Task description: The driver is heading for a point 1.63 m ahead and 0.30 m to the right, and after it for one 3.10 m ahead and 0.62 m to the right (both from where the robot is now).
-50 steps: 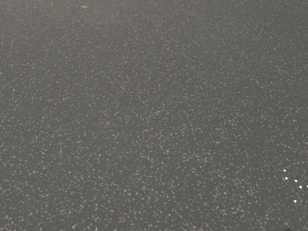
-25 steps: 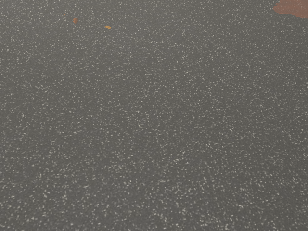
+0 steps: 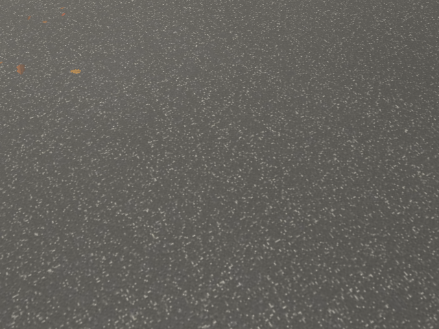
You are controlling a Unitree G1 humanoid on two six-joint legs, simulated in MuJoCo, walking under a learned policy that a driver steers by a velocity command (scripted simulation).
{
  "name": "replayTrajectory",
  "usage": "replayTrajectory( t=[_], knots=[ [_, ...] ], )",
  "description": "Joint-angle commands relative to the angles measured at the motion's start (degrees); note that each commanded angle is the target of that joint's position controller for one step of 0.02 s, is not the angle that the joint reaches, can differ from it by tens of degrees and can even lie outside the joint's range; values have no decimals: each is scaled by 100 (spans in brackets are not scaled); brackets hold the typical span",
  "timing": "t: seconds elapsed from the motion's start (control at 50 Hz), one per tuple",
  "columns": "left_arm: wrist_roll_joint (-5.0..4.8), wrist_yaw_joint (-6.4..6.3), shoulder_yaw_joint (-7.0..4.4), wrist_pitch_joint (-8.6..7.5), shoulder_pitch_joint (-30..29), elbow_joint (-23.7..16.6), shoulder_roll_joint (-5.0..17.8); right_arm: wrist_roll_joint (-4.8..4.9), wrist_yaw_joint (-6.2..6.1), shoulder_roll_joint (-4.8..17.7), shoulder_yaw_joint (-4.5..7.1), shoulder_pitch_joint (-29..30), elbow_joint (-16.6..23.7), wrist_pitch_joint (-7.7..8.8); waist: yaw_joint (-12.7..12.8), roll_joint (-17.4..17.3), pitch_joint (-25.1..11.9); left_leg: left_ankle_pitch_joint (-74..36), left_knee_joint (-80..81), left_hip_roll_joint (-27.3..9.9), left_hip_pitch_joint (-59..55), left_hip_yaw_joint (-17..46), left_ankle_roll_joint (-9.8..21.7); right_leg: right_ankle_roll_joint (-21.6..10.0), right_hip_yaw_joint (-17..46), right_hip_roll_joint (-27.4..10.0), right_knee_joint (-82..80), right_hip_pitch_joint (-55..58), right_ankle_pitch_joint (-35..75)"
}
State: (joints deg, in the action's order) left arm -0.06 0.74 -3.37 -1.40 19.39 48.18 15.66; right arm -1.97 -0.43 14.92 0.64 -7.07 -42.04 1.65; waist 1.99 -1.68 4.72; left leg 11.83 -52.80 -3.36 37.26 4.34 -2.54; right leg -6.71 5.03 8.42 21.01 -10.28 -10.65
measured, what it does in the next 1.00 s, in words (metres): steps on the spot, turning right: left foot, then right foot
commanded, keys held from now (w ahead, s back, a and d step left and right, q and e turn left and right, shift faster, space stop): e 0.58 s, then no key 0.42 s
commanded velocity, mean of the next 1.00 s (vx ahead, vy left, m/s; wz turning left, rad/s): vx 0.05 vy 0.00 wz -0.45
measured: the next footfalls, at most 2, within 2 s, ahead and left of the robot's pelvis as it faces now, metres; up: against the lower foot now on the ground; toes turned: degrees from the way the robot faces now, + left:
left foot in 0.20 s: +0.21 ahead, +0.11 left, +0.00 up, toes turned -12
right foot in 0.64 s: +0.07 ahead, -0.07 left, +0.00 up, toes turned -24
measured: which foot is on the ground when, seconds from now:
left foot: up 0.00-0.18, down 0.20-0.64, up 0.66-1.00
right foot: down 0.00-0.20, up 0.22-0.62, down 0.64-1.00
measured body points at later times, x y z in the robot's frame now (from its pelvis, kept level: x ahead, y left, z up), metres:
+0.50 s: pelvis +0.09 +0.04 +0.00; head +0.12 +0.05 +0.45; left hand +0.29 +0.27 -0.12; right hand +0.12 -0.25 -0.10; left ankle +0.18 +0.12 -0.74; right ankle +0.03 -0.07 -0.68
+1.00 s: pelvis +0.06 +0.02 +0.00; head +0.07 +0.00 +0.45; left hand +0.28 +0.18 -0.11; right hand +0.00 -0.25 -0.14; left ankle +0.10 +0.14 -0.73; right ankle +0.03 -0.05 -0.74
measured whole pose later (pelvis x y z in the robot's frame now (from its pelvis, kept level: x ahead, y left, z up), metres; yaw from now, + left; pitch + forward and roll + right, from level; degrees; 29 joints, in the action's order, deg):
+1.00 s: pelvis +0.06 +0.02 +0.00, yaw -27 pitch -1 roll +0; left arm 1.2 -0.8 -0.2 1.1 11.3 43.4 12.7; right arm -0.4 -1.0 15.0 2.3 -15.0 -47.2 -4.0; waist -0.4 -1.1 2.1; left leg 22.5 -36.4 -0.2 14.4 0.1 -0.3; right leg -4.3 1.7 4.4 24.8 -11.5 -12.3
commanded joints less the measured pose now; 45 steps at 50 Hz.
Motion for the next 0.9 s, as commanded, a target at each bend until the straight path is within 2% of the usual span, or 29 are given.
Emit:
replayTrajectory(
  t=[0.02, 0.08, 0.12, 0.16, 0.18, 0.2, 0.22, 0.24, 0.26, 0.28, 0.3, 0.32, 0.34, 0.38, 0.44, 0.5, 0.54, 0.58, 0.62, 0.64, 0.66, 0.68, 0.7, 0.72, 0.74, 0.76, 0.78, 0.82, 0.9],
  knots=[
    [-11, -97, -228, 41, 245, -331, 888, 46, -13, 431, 80, -131, 299, -40, -22, 652, -836, -504, 418, 308, -645, -356, -34, -286, 832, -1228, 105, 212, 4542],
    [56, -163, -264, 155, 366, -374, 936, 86, -47, 528, 67, 218, 423, -11, 138, 671, -745, -293, 876, 396, -497, -214, 6, -306, 1285, -1368, 381, 601, 4280],
    [112, -184, -291, 204, 258, -455, 977, 114, -82, 615, 72, 171, 434, 41, 95, 708, -675, 6, 1325, 475, -714, -83, 102, -311, 1615, -1423, 637, 682, 4150],
    [112, -183, -311, 210, -100, -588, 1024, 136, -124, 708, 92, -241, 341, 112, -161, 784, -635, 3, 2207, 566, -1491, 0, 261, -135, 1896, -1280, 919, 439, 3567],
    [47, -170, -301, 181, -360, -673, 1005, 91, -166, 744, 105, -619, 260, 181, -441, 687, -667, -712, 3004, 470, -2294, 62, 374, 64, 1872, -1030, 1317, 81, 3177],
    [-53, -144, -208, 122, -246, -844, 698, 25, -245, 1143, 190, -1004, 258, 236, -464, -123, -1204, -2151, 3115, -728, -3437, 970, 688, 329, 1413, -692, 2421, -421, 1768],
    [-116, -184, -171, 162, 577, -881, 418, 100, -250, 1545, 276, -819, 384, 109, -52, -1428, -1712, -4589, 3054, -2264, -4240, 2636, 1665, 522, 284, 402, 3729, -1448, -2735],
    [137, -229, -245, 255, 691, -667, 893, 215, -206, 1158, 252, -1010, 333, 8, -98, -780, -1771, -4716, 2921, -2360, -3995, 2782, 1996, 563, 16, -1, 4589, -1718, -3034],
    [179, -201, -288, 313, 371, -607, 960, 195, -205, 779, 151, -856, 401, -23, -110, -268, -1351, -4215, 2971, -1975, -3624, 2098, 1866, 619, 72, -175, 4881, -1788, -2557],
    [161, -148, -284, 375, 134, -630, 893, 162, -214, 603, 102, -540, 457, -67, -52, -124, -1048, -3468, 3169, -1566, -3242, 1456, 1630, 712, 32, -331, 4868, -1785, -2153],
    [147, -84, -278, 449, -26, -691, 841, 129, -240, 606, 98, -327, 503, -96, -11, -401, -878, -2862, 3341, -1271, -3021, 1025, 1441, 801, -10, -445, 4816, -1789, -1859],
    [123, -25, -259, 513, -15, -695, 795, 83, -253, 662, 120, -252, 512, -108, -8, -678, -795, -2760, 3418, -1050, -2804, 672, 1392, 890, -122, -436, 4887, -1701, -1652],
    [81, 9, -244, 549, -6, -703, 766, 52, -237, 690, 141, -254, 502, -110, -2, -734, -803, -2738, 3441, -948, -2705, 430, 1386, 937, -193, -413, 4876, -1626, -1521],
    [41, 43, -220, 581, -141, -782, 722, 35, -217, 718, 177, -363, 475, -100, -50, -695, -875, -2506, 3497, -994, -2748, 229, 1452, 972, -262, -430, 4637, -1621, -1435],
    [88, 86, -162, 631, -417, -907, 639, 34, -201, 792, 239, -495, 415, -122, -153, -715, -825, -1579, 3638, -1152, -2767, 132, 1528, 942, -369, -611, 4016, -1626, -1396],
    [83, 154, -84, 644, -674, -1048, 528, 6, -146, 898, 303, -454, 406, -155, -217, -799, -755, -725, 3694, -1206, -2502, -80, 1476, 818, -551, -774, 3114, -1181, -1441],
    [60, 173, -64, 623, -744, -1117, 545, -18, -103, 1004, 359, -477, 381, -186, -263, -872, -781, -565, 3608, -1266, -2409, -185, 1429, 707, -730, -759, 2615, -837, -1530],
    [45, 182, -59, 581, -719, -1164, 562, -4, -81, 1100, 406, -508, 352, -225, -246, -862, -817, -596, 3410, -1351, -2407, -250, 1344, 587, -851, -737, 2069, -565, -1478],
    [75, 157, -38, 491, -331, -1040, 503, 78, -68, 1116, 426, -560, 277, -287, -26, -553, -818, -708, 2839, -1204, -1981, -522, 998, 386, -884, -591, 731, 267, -803],
    [134, 106, -60, 428, -247, -1004, 668, 71, -33, 960, 414, -822, 191, -320, -35, 182, -658, -94, 2125, -913, -1540, -863, 590, 285, -97, -935, -205, 526, -601],
    [154, 48, -182, 387, -392, -1225, 1377, 57, 15, 335, 254, -950, 474, -363, -203, 1966, -599, 2031, 747, -37, -228, -1461, 42, -198, 2396, -2796, -832, 780, -199],
    [207, -7, -272, 381, -142, -1162, 1562, 29, -92, 696, 322, -288, 578, -468, 223, 1416, -227, 2239, -30, 179, -384, -643, 63, -753, 2323, -3092, -753, -317, 937],
    [206, -43, -173, 363, -371, -1102, 1224, 119, -76, 655, 325, -301, 532, -522, -39, 1121, -142, 1807, -346, 106, -628, -382, 112, -745, 1751, -2696, -673, -465, 1131],
    [155, -60, -86, 347, -764, -1113, 950, 164, -39, 638, 330, -501, 386, -519, -281, 1013, -59, 1329, -374, 95, -766, -327, 157, -552, 1241, -2282, -685, -549, 1001],
    [151, -83, -55, 331, -1070, -1172, 845, 138, -20, 708, 366, -714, 222, -487, -414, 1047, -178, 1000, -412, 150, -808, -402, 187, -378, 928, -1948, -637, -325, 1063],
    [111, -120, -12, 295, -1102, -1182, 710, 65, -1, 761, 391, -908, 72, -475, -404, 1106, -335, 865, -559, 194, -874, -483, 170, -390, 718, -1827, -534, -101, 1695],
    [85, -124, 38, 266, -1016, -1154, 583, 56, 19, 757, 398, -972, 5, -470, -383, 958, -537, 858, -620, 221, -981, -468, 145, -415, 631, -1815, -448, 106, 2157],
    [67, -134, 71, 213, -834, -1050, 519, 108, 41, 606, 359, -899, -25, -490, -312, 759, -647, 851, -336, 201, -1032, -419, 95, -445, 595, -1874, -393, 436, 2332],
    [116, -169, 89, 196, -586, -833, 535, 115, 2, 433, 273, -654, -61, -537, -80, 927, -505, 1089, 830, 233, -1402, -419, 125, -509, 761, -1934, -356, 561, 1745]
  ],
)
